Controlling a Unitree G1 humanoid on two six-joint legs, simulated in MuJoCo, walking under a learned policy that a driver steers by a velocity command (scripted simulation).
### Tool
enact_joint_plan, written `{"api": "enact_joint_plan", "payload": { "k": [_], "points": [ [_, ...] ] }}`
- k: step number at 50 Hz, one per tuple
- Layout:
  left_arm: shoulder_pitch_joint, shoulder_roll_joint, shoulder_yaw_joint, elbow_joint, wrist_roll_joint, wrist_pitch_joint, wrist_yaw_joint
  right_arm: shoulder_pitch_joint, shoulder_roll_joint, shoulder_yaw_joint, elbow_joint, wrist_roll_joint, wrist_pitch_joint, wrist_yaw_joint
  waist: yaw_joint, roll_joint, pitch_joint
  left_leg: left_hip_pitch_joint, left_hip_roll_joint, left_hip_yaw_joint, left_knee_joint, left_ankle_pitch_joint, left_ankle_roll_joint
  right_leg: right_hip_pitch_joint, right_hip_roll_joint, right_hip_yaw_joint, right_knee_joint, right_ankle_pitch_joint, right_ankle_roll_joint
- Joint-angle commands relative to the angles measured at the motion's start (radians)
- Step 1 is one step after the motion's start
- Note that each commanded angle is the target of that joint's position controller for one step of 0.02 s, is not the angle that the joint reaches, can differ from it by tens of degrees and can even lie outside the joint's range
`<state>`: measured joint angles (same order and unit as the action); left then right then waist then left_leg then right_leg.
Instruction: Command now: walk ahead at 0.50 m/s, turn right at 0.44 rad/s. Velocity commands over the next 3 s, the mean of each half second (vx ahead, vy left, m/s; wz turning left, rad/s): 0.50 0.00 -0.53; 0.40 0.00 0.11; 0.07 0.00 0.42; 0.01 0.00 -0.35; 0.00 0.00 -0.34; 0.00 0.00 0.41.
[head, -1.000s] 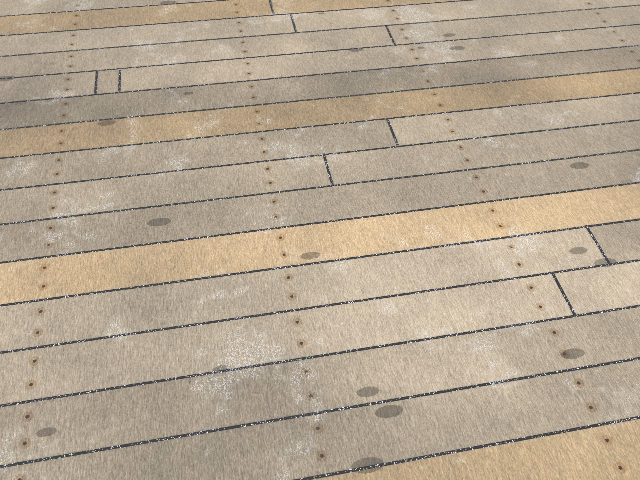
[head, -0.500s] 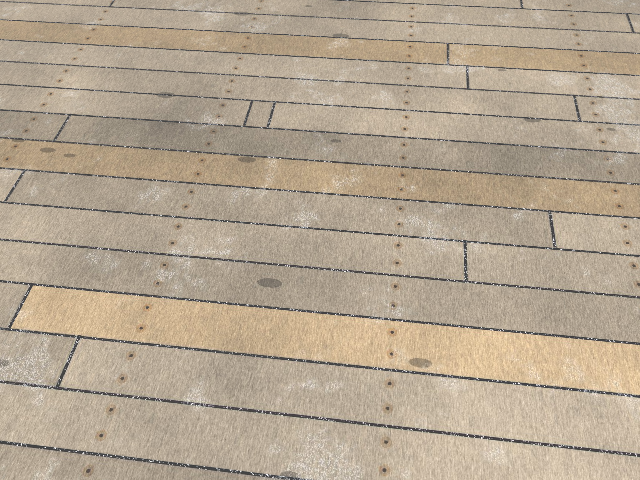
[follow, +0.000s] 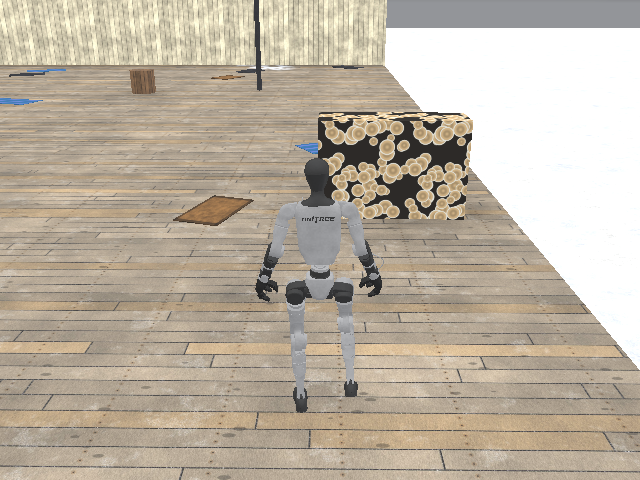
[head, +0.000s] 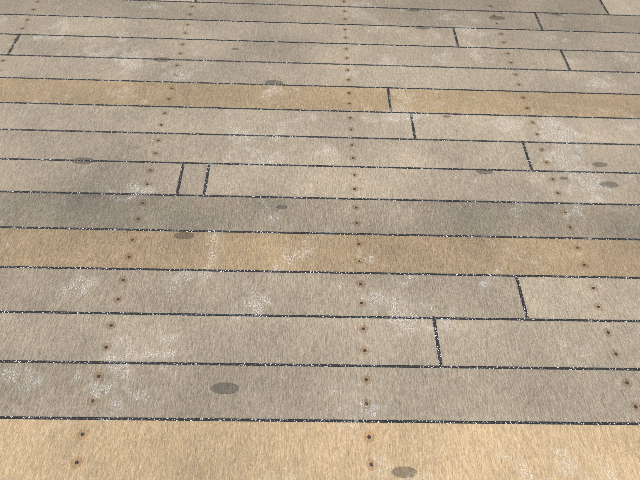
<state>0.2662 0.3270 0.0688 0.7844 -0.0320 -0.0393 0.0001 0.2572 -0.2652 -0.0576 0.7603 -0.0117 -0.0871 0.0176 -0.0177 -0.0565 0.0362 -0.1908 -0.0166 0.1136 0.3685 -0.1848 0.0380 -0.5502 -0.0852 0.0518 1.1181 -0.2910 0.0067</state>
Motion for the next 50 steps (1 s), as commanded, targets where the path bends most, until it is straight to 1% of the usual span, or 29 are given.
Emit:
{"api": "enact_joint_plan", "payload": {
  "k": [1,4,10,12,14,16,17,18,19,20,21,22,23,24,25,26,31,33,36,38,40,42,43,44,45,46,47,48,50],
  "points": [
    [0.016,0.020,0.007,-0.072,0.006,0.011,-0.002,-0.048,-0.124,-0.035,-0.040,-0.001,-0.033,-0.008,0.029,0.138,0.002,0.074,0.295,-0.186,-0.239,0.204,0.163,-0.131,-0.056,0.069,-0.058,0.109,0.014],
    [-0.048,0.007,-0.001,-0.091,0.007,0.008,-0.017,-0.035,-0.148,-0.042,-0.022,-0.004,-0.027,-0.019,0.010,0.105,0.020,0.091,0.278,-0.074,-0.252,0.236,0.151,-0.126,-0.053,0.047,-0.216,0.253,0.012],
    [-0.255,-0.003,-0.015,-0.179,0.007,0.003,-0.053,0.064,-0.201,-0.060,0.031,0.020,0.002,-0.027,-0.068,0.084,0.071,0.221,0.305,0.029,-0.231,0.268,0.123,-0.133,-0.026,-0.054,-0.438,0.292,-0.035],
    [-0.264,0.016,-0.008,-0.199,0.008,0.005,-0.065,0.058,-0.211,-0.064,0.036,0.030,0.019,-0.028,-0.048,0.093,0.070,0.286,0.312,0.067,-0.165,0.423,0.101,-0.120,0.001,-0.087,-0.479,0.212,-0.065],
    [-0.209,0.050,0.012,-0.202,0.011,0.011,-0.066,0.049,-0.245,-0.073,0.034,0.040,0.034,-0.034,0.000,0.136,-0.001,0.312,0.307,0.096,-0.017,0.742,0.074,0.012,0.070,-0.149,-0.479,0.116,-0.103],
    [0.067,0.139,0.067,-0.134,0.006,0.020,-0.049,0.024,-0.241,-0.067,0.020,0.044,0.047,-0.040,0.158,0.111,-0.150,0.181,0.252,0.140,0.364,0.815,0.022,0.401,0.158,-0.166,-0.556,0.145,-0.170],
    [0.186,0.232,0.096,-0.108,0.000,0.033,-0.025,0.060,-0.168,-0.041,-0.001,0.007,0.038,-0.041,0.173,-0.063,-0.231,-0.100,0.192,0.137,0.688,0.298,-0.028,0.693,-0.010,0.109,-0.568,0.183,-0.235],
    [0.118,0.304,0.097,-0.143,0.001,0.017,-0.030,0.121,-0.062,-0.002,-0.063,-0.001,0.005,-0.028,0.060,-0.243,-0.360,-0.492,-0.026,-0.042,0.995,-0.416,-0.077,0.949,-0.232,0.726,-0.746,-0.098,-0.445],
    [0.124,0.194,0.066,-0.158,0.006,0.000,-0.040,-0.008,-0.171,-0.024,-0.069,0.036,-0.027,-0.016,0.138,-0.058,-0.355,-0.597,0.019,-0.209,1.040,-0.383,-0.053,0.939,-0.242,0.745,-0.848,-0.147,-0.396],
    [0.097,0.156,0.053,-0.148,0.014,-0.015,-0.041,-0.076,-0.188,-0.029,-0.096,0.062,-0.044,-0.011,0.129,-0.029,-0.217,-0.640,0.056,-0.198,0.990,-0.287,-0.028,0.825,-0.214,0.600,-0.852,-0.071,-0.351],
    [0.039,0.131,0.044,-0.149,0.012,-0.022,-0.041,-0.082,-0.168,-0.025,-0.083,0.042,-0.050,-0.021,0.081,0.074,-0.131,-0.590,0.100,-0.197,0.903,-0.208,-0.021,0.678,-0.165,0.478,-0.850,0.054,-0.311],
    [-0.002,0.113,0.039,-0.157,0.016,-0.027,-0.037,-0.067,-0.172,-0.030,-0.077,0.014,-0.050,-0.027,0.045,0.045,-0.101,-0.519,0.124,-0.201,0.823,-0.168,-0.031,0.571,-0.133,0.391,-0.835,0.247,-0.303],
    [-0.038,0.100,0.033,-0.172,0.028,-0.027,-0.031,-0.038,-0.172,-0.033,-0.072,0.008,-0.039,-0.025,0.011,0.015,-0.102,-0.456,0.140,-0.212,0.790,-0.135,-0.043,0.499,-0.113,0.360,-0.859,0.278,-0.304],
    [-0.053,0.077,0.029,-0.176,0.026,-0.028,-0.029,-0.042,-0.166,-0.035,-0.065,0.001,-0.026,-0.026,0.006,0.046,-0.090,-0.426,0.143,-0.205,0.759,-0.101,-0.046,0.462,-0.076,0.324,-0.891,0.282,-0.284],
    [-0.051,0.109,0.035,-0.174,0.029,-0.031,-0.022,-0.027,-0.147,-0.031,-0.068,0.002,-0.016,-0.025,-0.010,0.004,-0.093,-0.411,0.134,-0.193,0.729,-0.090,-0.066,0.417,-0.091,0.313,-0.897,0.342,-0.308],
    [-0.039,0.093,0.031,-0.165,0.022,-0.036,-0.018,-0.022,-0.142,-0.027,-0.059,-0.001,-0.006,-0.023,-0.004,0.014,-0.073,-0.413,0.140,-0.178,0.691,-0.073,-0.083,0.395,-0.080,0.254,-0.901,0.440,-0.305],
    [0.011,0.111,0.024,-0.115,0.032,-0.038,0.000,-0.152,-0.083,0.003,-0.074,0.016,-0.004,-0.007,0.061,-0.015,-0.026,-0.402,0.137,-0.145,0.360,0.259,-0.098,0.371,-0.048,0.097,-0.935,0.384,-0.243],
    [0.048,0.116,0.023,-0.087,0.031,-0.041,-0.001,-0.222,-0.086,0.006,-0.089,0.025,-0.011,0.003,0.098,-0.013,0.002,-0.384,0.118,-0.126,0.274,0.350,-0.080,0.386,-0.055,0.078,-0.957,0.292,-0.223],
    [0.069,0.129,0.024,-0.052,0.034,-0.039,-0.003,-0.251,-0.100,0.004,-0.105,0.037,-0.012,0.017,0.105,-0.001,0.030,-0.451,0.107,-0.141,0.218,0.331,-0.045,0.507,-0.116,0.070,-0.956,0.274,-0.221],
    [0.063,0.127,0.028,-0.032,0.031,-0.031,-0.001,-0.264,-0.108,0.004,-0.118,0.032,-0.015,0.032,0.103,0.007,0.057,-0.466,0.098,-0.146,0.179,0.251,-0.014,0.564,-0.144,0.047,-0.909,0.376,-0.206],
    [0.050,0.134,0.030,-0.024,0.033,-0.018,0.010,-0.228,-0.118,-0.004,-0.119,0.020,-0.019,0.043,0.078,-0.009,0.018,-0.399,0.047,-0.113,0.153,0.181,0.015,0.615,-0.134,0.008,-0.806,0.640,-0.167],
    [0.001,0.142,0.029,-0.042,0.033,-0.003,0.025,-0.032,-0.181,-0.039,-0.071,0.009,-0.019,0.041,-0.028,-0.013,-0.115,-0.156,-0.035,-0.052,0.120,0.206,0.050,0.604,-0.071,-0.048,-0.534,0.933,-0.112],
    [0.018,0.121,0.018,-0.062,0.045,-0.001,0.034,0.068,-0.238,-0.058,-0.062,0.006,-0.017,0.031,-0.066,0.060,-0.211,0.079,0.049,-0.171,0.127,0.461,0.095,0.454,-0.014,-0.082,-0.286,0.737,-0.057],
    [0.153,0.024,-0.011,-0.089,0.068,-0.016,0.025,0.088,-0.328,-0.068,-0.084,-0.005,-0.011,0.024,0.016,0.306,-0.347,0.453,0.333,-0.602,0.171,0.750,0.298,0.059,0.165,-0.089,0.138,-0.047,0.032],
    [0.155,0.067,-0.016,-0.073,0.057,-0.031,0.012,0.121,-0.245,-0.050,-0.093,0.006,-0.003,0.022,-0.035,0.275,-0.495,0.558,0.395,-0.805,0.087,0.728,0.369,-0.058,0.201,0.057,0.298,-0.353,0.045],
    [0.074,0.122,-0.002,-0.091,0.024,-0.034,0.002,0.067,-0.210,-0.042,-0.112,0.014,0.008,0.017,-0.053,0.187,-0.409,0.474,0.346,-0.678,0.075,0.611,0.320,-0.106,0.131,0.099,0.317,-0.299,0.032],
    [-0.002,0.122,-0.004,-0.113,0.021,-0.031,0.005,0.016,-0.187,-0.037,-0.122,0.022,0.020,0.011,-0.045,0.103,-0.296,0.340,0.300,-0.581,0.053,0.533,0.277,-0.125,0.092,0.071,0.261,-0.239,0.028],
    [-0.070,0.115,-0.002,-0.124,0.040,-0.020,0.014,-0.019,-0.171,-0.029,-0.128,0.020,0.033,0.006,-0.034,0.025,-0.184,0.172,0.262,-0.522,0.000,0.497,0.246,-0.109,0.071,0.045,0.193,-0.194,0.029],
    [-0.019,0.110,0.002,-0.131,0.038,0.005,0.024,-0.061,-0.185,-0.035,-0.141,0.008,0.044,-0.002,0.033,0.116,-0.130,-0.010,0.222,-0.488,-0.041,0.495,0.258,-0.007,0.051,0.053,0.075,-0.169,0.044]
  ]
}}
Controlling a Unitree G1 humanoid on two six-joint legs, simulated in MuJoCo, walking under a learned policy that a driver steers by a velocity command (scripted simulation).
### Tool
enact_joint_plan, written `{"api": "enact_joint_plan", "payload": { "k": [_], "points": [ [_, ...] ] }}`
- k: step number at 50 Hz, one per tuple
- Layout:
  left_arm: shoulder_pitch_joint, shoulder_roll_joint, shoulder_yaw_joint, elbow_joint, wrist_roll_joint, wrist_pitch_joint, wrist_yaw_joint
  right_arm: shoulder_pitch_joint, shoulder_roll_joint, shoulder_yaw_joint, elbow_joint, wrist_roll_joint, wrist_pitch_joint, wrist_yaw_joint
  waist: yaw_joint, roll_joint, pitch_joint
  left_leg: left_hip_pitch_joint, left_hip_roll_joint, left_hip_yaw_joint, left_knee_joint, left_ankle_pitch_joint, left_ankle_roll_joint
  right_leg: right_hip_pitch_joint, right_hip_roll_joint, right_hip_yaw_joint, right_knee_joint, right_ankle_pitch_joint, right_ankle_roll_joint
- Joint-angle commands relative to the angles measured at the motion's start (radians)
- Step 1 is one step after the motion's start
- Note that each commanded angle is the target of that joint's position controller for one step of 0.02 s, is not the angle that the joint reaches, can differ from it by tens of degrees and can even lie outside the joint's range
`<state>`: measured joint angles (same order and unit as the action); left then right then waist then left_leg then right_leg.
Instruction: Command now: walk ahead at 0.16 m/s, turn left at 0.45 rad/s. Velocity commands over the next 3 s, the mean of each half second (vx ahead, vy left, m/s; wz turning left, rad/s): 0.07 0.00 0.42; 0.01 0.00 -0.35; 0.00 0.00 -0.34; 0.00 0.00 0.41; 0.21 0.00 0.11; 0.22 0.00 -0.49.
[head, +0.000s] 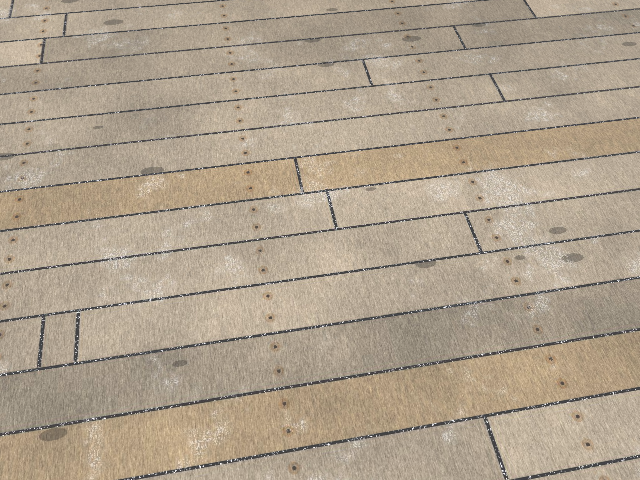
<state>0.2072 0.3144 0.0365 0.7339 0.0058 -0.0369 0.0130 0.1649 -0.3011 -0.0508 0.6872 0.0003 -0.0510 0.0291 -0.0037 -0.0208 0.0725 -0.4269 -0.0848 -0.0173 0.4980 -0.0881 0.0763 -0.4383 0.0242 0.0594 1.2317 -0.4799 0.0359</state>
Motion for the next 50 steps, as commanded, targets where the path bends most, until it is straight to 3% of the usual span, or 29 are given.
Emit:
{"api": "enact_joint_plan", "payload": {
  "k": [1,4,6,9,13,16,17,18,19,20,21,22,24,26,28,30,32,33,34,35,36,37,38,40,44,46,48,49,50],
  "points": [
    [0.064,0.103,0.031,-0.070,0.003,0.007,0.014,0.018,-0.145,-0.042,-0.072,-0.005,0.012,-0.016,0.033,0.099,-0.165,0.186,0.263,-0.317,-0.173,0.423,0.209,-0.090,-0.053,0.033,-0.109,0.026,0.026],
    [0.056,0.079,0.025,-0.062,0.012,0.014,0.028,0.029,-0.181,-0.058,-0.072,0.001,0.025,-0.033,0.029,0.091,-0.222,0.169,0.245,-0.294,-0.148,0.497,0.196,-0.057,-0.027,0.019,-0.257,0.107,0.058],
    [0.033,0.079,0.027,-0.064,0.008,0.024,0.031,0.017,-0.190,-0.062,-0.078,0.011,0.042,-0.046,0.024,0.099,-0.245,0.153,0.228,-0.308,-0.151,0.334,0.169,-0.034,-0.019,0.032,-0.318,0.184,0.066],
    [-0.039,0.074,0.030,-0.085,0.001,0.031,0.028,0.003,-0.181,-0.061,-0.087,0.014,0.066,-0.059,0.004,0.132,-0.199,0.121,0.195,-0.361,-0.173,0.012,0.134,-0.031,-0.004,0.050,-0.414,0.229,0.062],
    [-0.081,0.080,0.036,-0.100,-0.006,0.005,0.016,0.020,-0.175,-0.063,-0.091,0.011,0.083,-0.061,-0.017,0.177,-0.171,0.174,0.197,-0.451,-0.132,-0.001,0.124,0.008,0.016,0.064,-0.570,0.189,0.044],
    [-0.015,0.096,0.051,-0.078,-0.009,-0.017,0.006,-0.004,-0.154,-0.057,-0.103,0.027,0.092,-0.062,0.029,0.174,-0.174,0.187,0.153,-0.475,-0.043,0.063,0.073,0.171,-0.007,0.051,-0.858,0.343,0.003],
    [0.004,0.147,0.064,-0.079,0.005,-0.016,0.010,0.031,-0.112,-0.044,-0.105,0.020,0.092,-0.061,0.012,0.087,-0.210,0.124,0.104,-0.410,0.064,-0.111,0.025,0.288,-0.155,0.148,-0.890,0.423,-0.050],
    [-0.051,0.228,0.080,-0.086,0.032,-0.001,0.014,0.087,-0.079,-0.036,-0.121,0.016,0.086,-0.057,-0.062,-0.200,-0.169,-0.063,-0.056,-0.212,0.222,-0.427,-0.040,0.346,-0.330,0.366,-0.897,0.660,-0.194],
    [-0.019,0.165,0.070,-0.088,0.045,0.001,0.011,0.071,-0.152,-0.052,-0.110,-0.002,0.074,-0.059,-0.007,-0.224,-0.179,-0.116,-0.045,-0.160,0.456,-0.569,-0.096,0.326,-0.420,0.486,-0.908,0.751,-0.312],
    [-0.027,0.123,0.055,-0.093,0.032,-0.001,0.010,0.080,-0.186,-0.066,-0.090,-0.002,0.072,-0.058,-0.007,-0.142,-0.176,-0.111,-0.026,-0.181,0.578,-0.533,-0.117,0.307,-0.392,0.431,-0.887,0.761,-0.317],
    [-0.057,0.095,0.046,-0.093,0.017,-0.002,0.008,0.086,-0.168,-0.064,-0.064,0.000,0.081,-0.062,-0.018,-0.088,-0.162,-0.099,-0.018,-0.181,0.618,-0.489,-0.136,0.293,-0.325,0.343,-0.867,0.742,-0.276],
    [-0.077,0.073,0.036,-0.089,0.003,-0.002,0.004,0.082,-0.137,-0.056,-0.055,-0.006,0.091,-0.067,-0.021,-0.080,-0.151,-0.096,-0.005,-0.184,0.611,-0.452,-0.151,0.291,-0.284,0.299,-0.858,0.717,-0.245],
    [-0.116,0.041,0.016,-0.075,0.000,0.004,-0.007,0.075,-0.056,-0.027,-0.049,-0.014,0.099,-0.061,-0.043,-0.104,-0.143,0.013,0.047,-0.111,0.438,-0.396,-0.176,0.239,-0.205,0.211,-0.860,0.731,-0.207],
    [-0.084,0.099,0.039,-0.066,-0.008,0.022,-0.010,0.004,-0.033,-0.017,-0.066,-0.008,0.090,-0.055,0.000,-0.172,-0.132,0.076,0.043,-0.037,0.231,-0.374,-0.187,0.261,-0.160,0.204,-0.845,0.749,-0.203],
    [-0.028,0.159,0.059,-0.058,-0.014,0.036,-0.006,-0.014,-0.071,-0.030,-0.064,0.012,0.085,-0.057,0.030,-0.200,-0.144,0.096,0.025,-0.032,0.120,-0.326,-0.181,0.323,-0.181,0.278,-0.837,0.722,-0.224],
    [-0.039,0.166,0.064,-0.064,-0.027,0.041,-0.002,0.015,-0.083,-0.037,-0.044,0.018,0.082,-0.061,0.010,-0.190,-0.142,0.145,0.016,-0.028,-0.038,-0.225,-0.152,0.331,-0.182,0.330,-0.834,0.677,-0.221],
    [-0.041,0.154,0.063,-0.065,-0.041,0.041,0.006,0.046,-0.109,-0.048,-0.028,0.010,0.075,-0.064,-0.004,-0.156,-0.158,0.290,0.050,-0.041,-0.147,-0.085,-0.105,0.243,-0.160,0.336,-0.818,0.592,-0.174],
    [-0.040,0.131,0.057,-0.069,-0.035,0.035,0.008,0.074,-0.137,-0.056,-0.031,-0.004,0.074,-0.069,-0.011,-0.099,-0.186,0.395,0.137,-0.085,-0.121,0.001,-0.067,0.145,-0.132,0.305,-0.775,0.495,-0.134],
    [-0.043,0.086,0.049,-0.090,-0.033,0.027,0.006,0.066,-0.202,-0.075,-0.015,-0.017,0.081,-0.069,0.021,0.128,-0.165,0.392,0.229,-0.170,-0.101,0.080,0.014,0.030,-0.026,0.147,-0.689,0.329,-0.077],
    [-0.048,0.094,0.048,-0.085,-0.027,0.022,0.003,0.057,-0.179,-0.074,-0.027,-0.027,0.083,-0.064,-0.010,0.216,-0.146,0.381,0.333,-0.269,-0.155,0.152,0.103,-0.031,0.031,0.059,-0.583,0.129,-0.033],
    [-0.051,0.122,0.062,-0.084,-0.024,0.023,0.001,0.029,-0.149,-0.064,-0.039,-0.034,0.079,-0.068,-0.022,0.243,-0.130,0.371,0.422,-0.329,-0.180,0.238,0.170,-0.085,0.026,0.024,-0.400,-0.070,-0.007],
    [-0.043,0.145,0.079,-0.074,-0.027,0.031,0.003,0.019,-0.130,-0.055,-0.046,-0.033,0.071,-0.073,-0.020,0.203,-0.116,0.358,0.449,-0.330,-0.181,0.323,0.197,-0.121,0.013,0.025,-0.222,-0.134,0.013],
    [-0.015,0.139,0.084,-0.065,-0.027,0.046,0.006,-0.016,-0.117,-0.050,-0.047,-0.019,0.061,-0.076,0.004,0.164,-0.098,0.351,0.436,-0.283,-0.163,0.366,0.182,-0.144,-0.006,0.043,-0.139,-0.112,0.027],
    [-0.005,0.091,0.072,-0.061,-0.026,0.068,0.007,-0.049,-0.114,-0.050,-0.037,0.002,0.053,-0.076,0.014,0.150,-0.070,0.362,0.374,-0.172,-0.146,0.388,0.131,-0.166,-0.029,0.026,-0.173,-0.023,0.047],
    [-0.079,0.057,0.049,-0.122,-0.032,0.069,-0.021,-0.024,-0.154,-0.066,-0.015,0.000,0.071,-0.076,-0.029,0.195,-0.104,0.365,0.350,-0.070,-0.133,0.399,0.123,-0.041,-0.051,-0.063,-0.395,0.069,0.049],
    [-0.073,0.081,0.056,-0.138,-0.034,0.073,-0.034,-0.012,-0.178,-0.073,-0.005,0.009,0.076,-0.072,-0.032,0.207,-0.120,0.367,0.369,-0.064,-0.113,0.386,0.117,0.027,-0.042,-0.094,-0.496,0.092,0.029],
    [-0.022,0.097,0.067,-0.132,-0.030,0.080,-0.040,-0.031,-0.188,-0.074,-0.001,0.027,0.071,-0.066,0.003,0.188,-0.123,0.333,0.370,-0.039,-0.057,0.324,0.086,0.124,-0.020,-0.129,-0.650,0.204,-0.008],
    [0.018,0.109,0.076,-0.120,-0.024,0.083,-0.035,-0.023,-0.174,-0.070,0.009,0.035,0.063,-0.063,0.024,0.162,-0.129,0.285,0.344,-0.007,0.008,0.248,0.046,0.217,0.003,-0.132,-0.750,0.297,-0.038],
    [0.056,0.155,0.094,-0.120,-0.022,0.084,-0.022,0.042,-0.140,-0.061,0.034,0.020,0.053,-0.054,0.029,0.040,-0.154,0.178,0.286,0.070,0.159,0.083,-0.030,0.366,-0.037,-0.032,-0.827,0.506,-0.081]
  ]
}}
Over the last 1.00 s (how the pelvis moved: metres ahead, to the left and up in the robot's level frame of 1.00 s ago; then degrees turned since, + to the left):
0.53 -0.09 -0.01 -11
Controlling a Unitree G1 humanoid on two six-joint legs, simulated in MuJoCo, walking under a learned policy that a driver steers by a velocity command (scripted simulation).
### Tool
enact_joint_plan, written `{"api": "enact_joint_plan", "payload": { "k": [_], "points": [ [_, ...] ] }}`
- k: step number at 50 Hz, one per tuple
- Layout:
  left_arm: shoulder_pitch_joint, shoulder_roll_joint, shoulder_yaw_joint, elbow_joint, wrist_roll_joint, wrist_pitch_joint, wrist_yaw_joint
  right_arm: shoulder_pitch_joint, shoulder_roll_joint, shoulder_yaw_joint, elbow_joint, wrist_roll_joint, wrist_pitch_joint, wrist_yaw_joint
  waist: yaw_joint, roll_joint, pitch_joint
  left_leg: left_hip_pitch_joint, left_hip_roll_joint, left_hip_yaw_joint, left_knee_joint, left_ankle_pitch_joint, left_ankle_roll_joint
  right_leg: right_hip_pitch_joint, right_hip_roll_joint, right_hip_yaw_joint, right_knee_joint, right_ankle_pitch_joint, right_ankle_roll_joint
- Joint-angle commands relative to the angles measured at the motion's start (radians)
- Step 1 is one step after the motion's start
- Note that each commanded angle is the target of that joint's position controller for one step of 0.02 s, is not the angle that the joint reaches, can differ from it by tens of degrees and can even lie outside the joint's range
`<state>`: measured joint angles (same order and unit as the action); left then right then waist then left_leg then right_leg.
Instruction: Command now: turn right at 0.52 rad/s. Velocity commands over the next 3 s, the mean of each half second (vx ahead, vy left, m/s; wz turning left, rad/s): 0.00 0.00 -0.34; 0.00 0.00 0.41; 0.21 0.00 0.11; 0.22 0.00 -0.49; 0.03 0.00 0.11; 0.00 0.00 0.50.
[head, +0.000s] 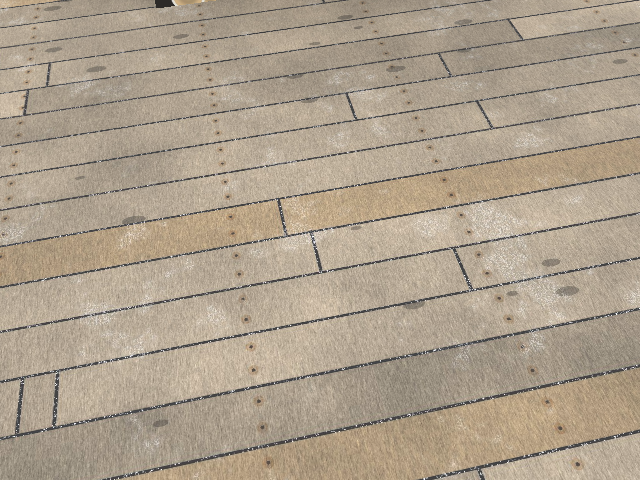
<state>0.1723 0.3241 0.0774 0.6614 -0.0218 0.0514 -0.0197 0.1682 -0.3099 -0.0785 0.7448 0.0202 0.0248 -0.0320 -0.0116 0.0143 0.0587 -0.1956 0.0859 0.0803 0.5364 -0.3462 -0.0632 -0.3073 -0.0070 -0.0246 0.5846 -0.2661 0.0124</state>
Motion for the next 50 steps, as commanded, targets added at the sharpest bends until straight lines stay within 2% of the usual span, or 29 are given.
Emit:
{"api": "enact_joint_plan", "payload": {
  "k": [1,2,3,4,6,7,8,12,14,19,21,22,23,24,25,26,28,32,35,36,37,38,39,40,41,43,45,48,50],
  "points": [
    [0.113,0.288,0.081,-0.076,0.011,-0.006,0.030,0.039,-0.053,-0.004,-0.069,-0.065,-0.028,0.015,0.009,-0.338,-0.165,-0.351,-0.028,0.043,0.448,-0.263,-0.008,0.410,-0.302,0.458,-0.176,0.751,-0.214],
    [0.144,0.245,0.062,-0.086,0.045,-0.029,0.015,-0.068,-0.090,-0.014,-0.096,-0.046,-0.031,0.006,0.095,-0.243,-0.229,-0.415,-0.096,-0.123,0.626,-0.385,-0.013,0.331,-0.392,0.590,-0.219,0.707,-0.380],
    [0.107,0.217,0.052,-0.084,0.046,-0.050,0.007,-0.086,-0.124,-0.025,-0.095,-0.019,-0.024,0.001,0.078,-0.147,-0.175,-0.431,-0.070,-0.157,0.694,-0.323,-0.001,0.289,-0.344,0.508,-0.237,0.604,-0.360],
    [0.056,0.192,0.048,-0.081,0.029,-0.060,0.011,-0.074,-0.129,-0.030,-0.085,-0.013,-0.019,-0.004,0.049,-0.113,-0.134,-0.435,-0.051,-0.165,0.675,-0.232,0.010,0.250,-0.284,0.437,-0.242,0.488,-0.302],
    [-0.019,0.146,0.029,-0.090,0.005,-0.052,0.026,-0.056,-0.129,-0.035,-0.063,-0.031,-0.008,-0.018,0.018,-0.074,-0.104,-0.407,-0.039,-0.169,0.614,-0.100,0.009,0.197,-0.206,0.368,-0.273,0.312,-0.228],
    [-0.012,0.158,0.028,-0.097,0.013,-0.051,0.030,-0.044,-0.122,-0.035,-0.064,-0.025,-0.010,-0.014,0.011,-0.141,-0.101,-0.364,-0.059,-0.163,0.618,-0.072,0.000,0.152,-0.199,0.367,-0.272,0.367,-0.243],
    [-0.023,0.160,0.029,-0.098,0.017,-0.050,0.034,-0.018,-0.115,-0.034,-0.062,-0.021,-0.011,-0.013,0.000,-0.161,-0.113,-0.357,-0.067,-0.165,0.586,-0.046,-0.012,0.157,-0.193,0.361,-0.273,0.362,-0.251],
    [-0.002,0.160,0.032,-0.098,0.012,-0.042,0.047,-0.052,-0.092,-0.027,-0.067,-0.022,-0.020,-0.009,0.024,-0.126,-0.125,-0.342,-0.088,-0.171,0.391,-0.012,-0.034,0.186,-0.168,0.390,-0.259,0.278,-0.243],
    [-0.012,0.158,0.031,-0.099,0.017,-0.038,0.050,-0.044,-0.086,-0.023,-0.062,-0.020,-0.020,-0.004,0.028,-0.141,-0.131,-0.296,-0.084,-0.169,0.323,-0.001,-0.036,0.162,-0.166,0.396,-0.259,0.201,-0.241],
    [-0.037,0.080,-0.009,-0.069,0.039,-0.036,0.034,-0.026,-0.064,-0.006,-0.051,-0.017,-0.028,0.016,0.042,-0.154,-0.122,-0.108,-0.049,-0.134,0.149,0.012,-0.015,0.068,-0.162,0.377,-0.248,0.117,-0.228],
    [-0.054,0.053,-0.027,-0.045,0.039,-0.040,0.026,0.010,-0.038,0.005,-0.035,-0.020,-0.039,0.028,0.006,-0.130,-0.105,0.023,-0.060,-0.109,-0.061,0.150,0.011,0.024,-0.138,0.345,-0.230,0.075,-0.191],
    [-0.010,0.045,-0.031,-0.020,0.043,-0.048,0.022,0.001,-0.051,0.008,-0.039,-0.030,-0.042,0.030,0.010,-0.099,-0.091,0.068,-0.051,-0.134,-0.141,0.247,0.028,0.012,-0.110,0.324,-0.222,0.054,-0.148],
    [0.018,0.053,-0.030,-0.012,0.059,-0.058,0.022,-0.004,-0.108,0.002,-0.055,-0.037,-0.044,0.025,0.035,-0.031,-0.090,0.090,0.027,-0.230,-0.141,0.410,0.059,0.002,-0.060,0.278,-0.163,0.005,-0.098],
    [0.070,0.065,-0.021,-0.012,0.063,-0.065,0.022,-0.042,-0.183,-0.013,-0.057,-0.029,-0.043,0.022,0.107,0.094,-0.082,0.026,0.063,-0.282,-0.114,0.413,0.126,0.022,0.024,0.182,-0.141,-0.034,-0.055],
    [0.016,0.082,-0.018,-0.012,0.062,-0.064,0.032,-0.047,-0.163,-0.014,-0.060,-0.022,-0.043,0.026,0.066,0.129,-0.075,-0.074,0.071,-0.330,-0.165,0.263,0.170,0.097,0.043,0.132,-0.108,-0.016,-0.021],
    [-0.019,0.099,-0.008,-0.015,0.052,-0.060,0.042,-0.046,-0.138,-0.006,-0.061,-0.025,-0.045,0.028,0.051,0.130,-0.057,-0.110,0.069,-0.352,-0.194,0.194,0.169,0.115,0.043,0.120,-0.083,-0.006,-0.017],
    [-0.035,0.079,-0.006,-0.022,0.045,-0.046,0.055,-0.046,-0.142,-0.005,-0.065,-0.018,-0.049,0.026,0.045,0.163,-0.046,-0.122,0.061,-0.380,-0.192,0.197,0.155,0.117,0.041,0.105,-0.065,0.019,-0.024],
    [-0.012,0.055,0.005,-0.023,0.036,-0.051,0.052,-0.016,-0.153,-0.014,-0.084,-0.005,-0.035,0.007,0.028,0.118,-0.080,-0.104,0.042,-0.416,-0.129,0.247,0.165,0.105,0.036,0.080,-0.056,0.032,-0.033],
    [0.013,0.074,0.023,-0.020,0.033,-0.055,0.044,-0.023,-0.134,-0.014,-0.119,-0.001,-0.017,0.000,0.019,0.000,-0.090,-0.170,-0.035,-0.354,-0.011,0.218,0.127,0.145,-0.032,0.138,-0.131,0.072,-0.077],
    [0.031,0.092,0.030,-0.018,0.035,-0.054,0.043,-0.021,-0.120,-0.012,-0.130,0.000,-0.013,0.001,0.021,-0.070,-0.090,-0.228,-0.081,-0.295,0.072,0.168,0.096,0.180,-0.099,0.208,-0.182,0.103,-0.121],
    [0.044,0.118,0.038,-0.016,0.039,-0.054,0.042,-0.005,-0.105,-0.008,-0.137,-0.001,-0.009,0.004,0.018,-0.161,-0.091,-0.287,-0.123,-0.220,0.181,0.077,0.064,0.213,-0.219,0.320,-0.238,0.186,-0.194],
    [0.020,0.117,0.035,-0.029,0.042,-0.058,0.048,0.004,-0.111,-0.013,-0.141,-0.005,-0.006,0.010,0.017,-0.233,-0.102,-0.333,-0.116,-0.166,0.361,-0.174,0.042,0.217,-0.347,0.412,-0.260,0.314,-0.280],
    [0.025,0.104,0.028,-0.040,0.045,-0.064,0.053,-0.010,-0.144,-0.028,-0.146,-0.004,-0.003,0.016,0.031,-0.181,-0.097,-0.379,-0.088,-0.175,0.555,-0.281,0.025,0.209,-0.408,0.441,-0.266,0.437,-0.335],
    [0.000,0.098,0.024,-0.045,0.038,-0.067,0.058,0.002,-0.147,-0.036,-0.140,0.002,0.003,0.021,0.012,-0.104,-0.091,-0.391,-0.065,-0.187,0.623,-0.270,0.017,0.203,-0.392,0.381,-0.252,0.472,-0.322],
    [-0.028,0.107,0.026,-0.045,0.036,-0.070,0.061,-0.015,-0.113,-0.026,-0.143,0.003,0.012,0.022,0.008,-0.062,-0.073,-0.402,-0.042,-0.183,0.591,-0.208,0.013,0.196,-0.345,0.305,-0.263,0.424,-0.286],
    [-0.042,0.138,0.036,-0.036,0.025,-0.063,0.061,-0.023,-0.077,-0.009,-0.150,0.004,0.019,0.030,0.019,-0.115,-0.060,-0.369,-0.024,-0.131,0.480,-0.138,-0.008,0.199,-0.290,0.187,-0.254,0.465,-0.258],
    [-0.034,0.143,0.041,-0.030,0.023,-0.043,0.060,-0.037,-0.064,-0.001,-0.169,0.009,0.016,0.049,0.035,-0.155,-0.101,-0.262,-0.040,-0.072,0.334,-0.104,-0.006,0.201,-0.244,0.086,-0.223,0.500,-0.225],
    [-0.018,0.168,0.049,-0.020,0.002,-0.034,0.051,-0.003,-0.094,-0.014,-0.178,0.009,0.020,0.062,0.025,-0.155,-0.144,-0.141,-0.075,-0.010,0.114,0.027,0.020,0.214,-0.270,0.052,-0.155,0.490,-0.198],
    [0.024,0.132,0.039,0.005,-0.010,-0.045,0.042,0.073,-0.127,-0.035,-0.161,-0.002,0.027,0.048,-0.007,-0.092,-0.151,0.047,-0.112,-0.025,-0.093,0.222,0.081,0.103,-0.226,-0.025,-0.015,0.302,-0.104]
  ]
}}
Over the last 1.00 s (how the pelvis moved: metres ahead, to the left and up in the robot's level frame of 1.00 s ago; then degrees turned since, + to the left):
0.09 -0.06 0.00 -1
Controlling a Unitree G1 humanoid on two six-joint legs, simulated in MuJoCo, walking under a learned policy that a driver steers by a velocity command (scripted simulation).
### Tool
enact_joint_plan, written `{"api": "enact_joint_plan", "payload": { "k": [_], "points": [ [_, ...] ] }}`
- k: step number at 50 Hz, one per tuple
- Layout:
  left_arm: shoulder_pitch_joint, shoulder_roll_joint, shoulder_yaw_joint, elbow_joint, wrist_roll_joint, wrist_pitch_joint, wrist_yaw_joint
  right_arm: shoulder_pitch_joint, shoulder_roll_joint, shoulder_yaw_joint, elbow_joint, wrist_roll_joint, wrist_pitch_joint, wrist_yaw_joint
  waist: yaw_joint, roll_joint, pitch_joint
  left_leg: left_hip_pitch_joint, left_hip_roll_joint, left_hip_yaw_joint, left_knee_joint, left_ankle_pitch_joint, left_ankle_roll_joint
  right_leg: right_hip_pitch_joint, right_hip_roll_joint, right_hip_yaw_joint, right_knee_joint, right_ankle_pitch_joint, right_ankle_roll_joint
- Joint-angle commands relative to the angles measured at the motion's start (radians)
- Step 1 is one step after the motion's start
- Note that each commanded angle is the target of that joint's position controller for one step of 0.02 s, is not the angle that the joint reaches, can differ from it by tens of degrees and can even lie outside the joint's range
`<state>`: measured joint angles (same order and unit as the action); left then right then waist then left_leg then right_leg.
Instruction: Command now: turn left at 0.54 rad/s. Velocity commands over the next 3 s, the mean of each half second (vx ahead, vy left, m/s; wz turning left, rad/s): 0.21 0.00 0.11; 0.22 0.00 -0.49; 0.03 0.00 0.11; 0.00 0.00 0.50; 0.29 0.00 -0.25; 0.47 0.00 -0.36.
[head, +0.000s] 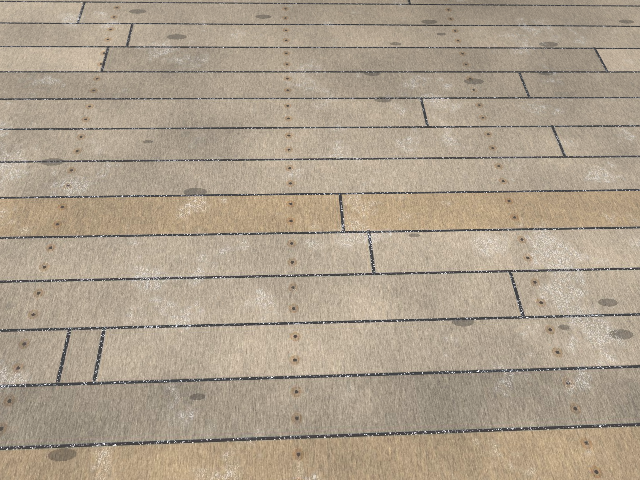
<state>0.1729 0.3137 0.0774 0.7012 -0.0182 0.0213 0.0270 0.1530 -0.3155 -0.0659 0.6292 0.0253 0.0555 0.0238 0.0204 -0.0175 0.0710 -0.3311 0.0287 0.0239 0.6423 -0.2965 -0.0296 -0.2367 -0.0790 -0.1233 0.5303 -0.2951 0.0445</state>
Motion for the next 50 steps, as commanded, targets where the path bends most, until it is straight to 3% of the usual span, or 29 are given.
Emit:
{"api": "enact_joint_plan", "payload": {
  "k": [1,2,3,4,5,6,7,9,10,15,20,23,27,28,29,30,31,32,33,34,35,36,37,40,42,43,48,50],
  "points": [
    [0.050,0.092,0.025,-0.041,0.027,-0.020,-0.011,0.120,-0.225,-0.076,-0.060,-0.005,-0.005,-0.025,-0.029,0.168,-0.156,0.342,0.124,-0.242,-0.258,0.486,0.127,-0.196,-0.058,-0.018,0.287,-0.006,-0.034],
    [-0.046,0.067,0.011,-0.110,0.053,-0.024,-0.002,0.123,-0.305,-0.082,-0.094,-0.043,-0.022,-0.022,-0.057,0.331,-0.165,0.322,0.369,-0.611,-0.287,0.659,0.360,-0.420,0.092,0.062,0.516,-0.413,0.026],
    [-0.090,0.115,0.026,-0.111,0.034,-0.022,0.005,0.133,-0.253,-0.069,-0.091,-0.059,-0.045,-0.014,-0.101,0.189,-0.206,0.298,0.365,-0.581,-0.309,0.579,0.409,-0.424,0.072,0.188,0.660,-0.409,0.026],
    [-0.084,0.123,0.030,-0.104,0.016,-0.018,0.007,0.088,-0.222,-0.057,-0.083,-0.051,-0.060,-0.015,-0.063,0.163,-0.159,0.256,0.303,-0.483,-0.308,0.496,0.354,-0.430,0.054,0.205,0.678,-0.318,0.012],
    [-0.057,0.127,0.037,-0.080,0.020,-0.014,0.015,0.037,-0.198,-0.054,-0.084,-0.031,-0.063,-0.021,-0.035,0.116,-0.132,0.234,0.239,-0.416,-0.304,0.406,0.292,-0.428,0.040,0.209,0.644,-0.230,0.011],
    [-0.045,0.138,0.041,-0.073,0.030,-0.015,0.017,0.025,-0.173,-0.046,-0.080,-0.010,-0.060,-0.029,-0.026,0.112,-0.137,0.229,0.206,-0.399,-0.318,0.270,0.262,-0.426,0.030,0.211,0.599,-0.155,0.014],
    [-0.019,0.130,0.040,-0.056,0.030,-0.016,0.009,0.028,-0.142,-0.031,-0.076,-0.006,-0.057,-0.037,-0.019,0.113,-0.153,0.222,0.179,-0.373,-0.358,0.091,0.250,-0.402,0.033,0.190,0.603,-0.079,0.014],
    [0.003,0.102,0.028,-0.043,0.010,-0.028,-0.013,0.047,-0.115,-0.017,-0.067,-0.019,-0.067,-0.042,-0.023,0.181,-0.149,0.232,0.168,-0.363,-0.416,-0.120,0.256,-0.396,0.029,0.162,0.520,0.018,0.020],
    [-0.017,0.098,0.023,-0.039,0.007,-0.037,-0.019,0.064,-0.102,-0.012,-0.055,-0.026,-0.074,-0.043,-0.041,0.180,-0.132,0.235,0.161,-0.354,-0.443,-0.147,0.245,-0.385,0.025,0.152,0.454,0.042,0.020],
    [-0.100,0.076,0.005,-0.057,-0.001,-0.067,-0.036,0.130,-0.156,-0.026,-0.005,-0.033,-0.106,-0.040,-0.095,0.134,-0.052,0.279,0.219,-0.337,-0.493,-0.120,0.247,-0.398,0.006,0.156,0.238,0.093,-0.008],
    [-0.094,0.071,-0.002,-0.063,-0.009,-0.076,-0.046,0.142,-0.164,-0.033,0.033,-0.022,-0.123,-0.027,-0.102,0.116,-0.001,0.283,0.243,-0.275,-0.528,-0.117,0.250,-0.413,-0.001,0.160,0.162,0.094,-0.034],
    [-0.103,0.057,-0.012,-0.079,-0.010,-0.079,-0.055,0.144,-0.173,-0.040,0.054,-0.018,-0.126,-0.020,-0.105,0.098,-0.001,0.299,0.254,-0.214,-0.520,-0.052,0.249,-0.390,-0.001,0.148,0.120,0.092,-0.047],
    [-0.139,0.065,-0.016,-0.113,-0.009,-0.082,-0.070,0.168,-0.166,-0.044,0.076,-0.005,-0.121,-0.011,-0.118,0.085,0.010,0.335,0.239,-0.125,-0.472,0.073,0.221,-0.357,0.021,0.097,0.075,0.059,-0.085],
    [-0.110,0.057,-0.018,-0.120,-0.012,-0.083,-0.071,0.153,-0.190,-0.050,0.080,-0.002,-0.116,-0.012,-0.087,0.108,-0.004,0.312,0.252,-0.117,-0.434,0.104,0.211,-0.292,0.027,0.081,0.047,0.069,-0.103],
    [-0.052,0.076,-0.007,-0.107,-0.006,-0.083,-0.070,0.114,-0.192,-0.050,0.073,0.001,-0.110,-0.015,-0.040,0.094,-0.029,0.270,0.221,-0.066,-0.339,0.309,0.181,-0.176,0.062,0.049,0.001,0.103,-0.119],
    [0.058,0.129,0.021,-0.080,-0.001,-0.082,-0.063,0.116,-0.170,-0.043,0.070,-0.006,-0.106,-0.023,0.013,0.061,-0.109,0.225,0.165,0.009,-0.145,0.557,0.136,0.006,0.112,0.037,-0.030,0.142,-0.141],
    [0.216,0.208,0.054,-0.057,-0.004,-0.075,-0.052,0.108,-0.136,-0.027,0.043,-0.025,-0.109,-0.033,0.082,-0.016,-0.222,0.071,0.097,0.088,0.139,0.502,0.058,0.251,0.022,0.190,-0.043,0.222,-0.191],
    [0.261,0.351,0.079,-0.071,0.008,-0.073,-0.045,0.145,-0.035,0.008,-0.027,-0.062,-0.127,-0.033,0.041,-0.324,-0.305,-0.337,-0.100,0.079,0.513,-0.191,-0.036,0.522,-0.258,0.725,-0.136,0.309,-0.391],
    [0.256,0.239,0.047,-0.093,0.005,-0.076,-0.047,0.117,-0.108,-0.003,-0.003,-0.040,-0.149,-0.024,0.082,-0.207,-0.351,-0.424,-0.074,-0.103,0.654,-0.315,-0.032,0.548,-0.285,0.798,-0.194,0.365,-0.419],
    [0.201,0.190,0.031,-0.104,0.010,-0.078,-0.045,0.082,-0.154,-0.014,-0.012,-0.010,-0.157,-0.013,0.068,-0.147,-0.264,-0.467,-0.031,-0.106,0.678,-0.252,-0.014,0.479,-0.257,0.651,-0.175,0.485,-0.393],
    [0.161,0.167,0.026,-0.112,0.005,-0.075,-0.044,0.068,-0.151,-0.012,-0.007,-0.016,-0.156,-0.014,0.045,-0.051,-0.221,-0.448,0.011,-0.097,0.634,-0.187,-0.008,0.398,-0.210,0.546,-0.157,0.565,-0.355],
    [0.122,0.156,0.021,-0.121,0.000,-0.067,-0.041,0.030,-0.140,-0.011,-0.016,-0.044,-0.151,-0.022,0.033,0.009,-0.165,-0.418,0.030,-0.089,0.565,-0.132,-0.011,0.296,-0.179,0.497,-0.175,0.645,-0.332],
    [0.088,0.171,0.022,-0.128,0.011,-0.063,-0.034,0.045,-0.137,-0.013,-0.020,-0.042,-0.143,-0.025,-0.007,-0.043,-0.152,-0.344,0.041,-0.100,0.527,-0.110,-0.021,0.199,-0.171,0.476,-0.188,0.709,-0.346],
    [0.025,0.179,0.027,-0.132,0.017,-0.051,-0.017,0.087,-0.101,-0.004,0.014,-0.039,-0.118,-0.031,-0.047,-0.050,-0.141,-0.256,-0.002,-0.066,0.363,-0.041,-0.057,0.087,-0.094,0.381,-0.203,0.775,-0.315],
    [0.034,0.200,0.034,-0.116,0.003,-0.040,-0.005,0.049,-0.081,0.004,0.007,-0.042,-0.110,-0.036,-0.039,-0.059,-0.160,-0.226,-0.024,-0.071,0.237,0.046,-0.071,0.073,-0.083,0.377,-0.181,0.771,-0.296],
    [0.045,0.191,0.034,-0.110,-0.004,-0.033,0.001,0.025,-0.079,0.006,0.007,-0.043,-0.108,-0.035,-0.025,-0.049,-0.168,-0.202,-0.039,-0.072,0.195,0.092,-0.073,0.066,-0.063,0.367,-0.169,0.776,-0.277],
    [0.064,0.186,0.034,-0.092,-0.008,-0.002,0.014,-0.093,-0.082,0.003,-0.023,-0.029,-0.103,-0.025,0.004,-0.095,-0.159,-0.157,-0.079,-0.108,0.020,0.151,-0.058,0.082,-0.053,0.460,-0.116,0.634,-0.230],
    [0.052,0.177,0.031,-0.094,-0.006,0.005,0.015,-0.092,-0.097,-0.006,-0.024,-0.029,-0.110,-0.020,-0.002,-0.108,-0.156,-0.136,-0.081,-0.119,-0.052,0.130,-0.041,0.119,-0.057,0.511,-0.077,0.584,-0.217]
  ]
}}
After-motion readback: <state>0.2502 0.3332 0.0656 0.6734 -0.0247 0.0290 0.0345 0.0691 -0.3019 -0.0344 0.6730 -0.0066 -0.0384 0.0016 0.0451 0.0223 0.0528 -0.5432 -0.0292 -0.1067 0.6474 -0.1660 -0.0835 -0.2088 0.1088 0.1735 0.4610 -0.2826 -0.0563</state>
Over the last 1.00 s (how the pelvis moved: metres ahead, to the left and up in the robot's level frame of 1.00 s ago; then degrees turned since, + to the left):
0.01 0.04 0.00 7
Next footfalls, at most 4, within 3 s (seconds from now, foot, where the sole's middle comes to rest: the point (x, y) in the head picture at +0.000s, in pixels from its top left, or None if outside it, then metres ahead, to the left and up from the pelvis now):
0.02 left None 0.05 0.11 -0.77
0.62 right None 0.24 -0.14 -0.77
1.08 left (321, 479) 0.44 0.01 -0.77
1.44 right None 0.34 -0.21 -0.77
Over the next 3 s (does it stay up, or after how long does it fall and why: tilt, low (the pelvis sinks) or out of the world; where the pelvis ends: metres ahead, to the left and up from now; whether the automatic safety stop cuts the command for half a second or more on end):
stays up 0.72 -0.16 -0.01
